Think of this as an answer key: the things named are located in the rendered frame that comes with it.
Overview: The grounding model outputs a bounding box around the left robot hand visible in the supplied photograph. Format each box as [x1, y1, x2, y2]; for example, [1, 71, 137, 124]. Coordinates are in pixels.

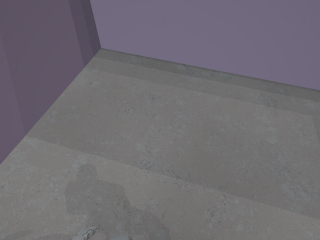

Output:
[71, 226, 97, 240]

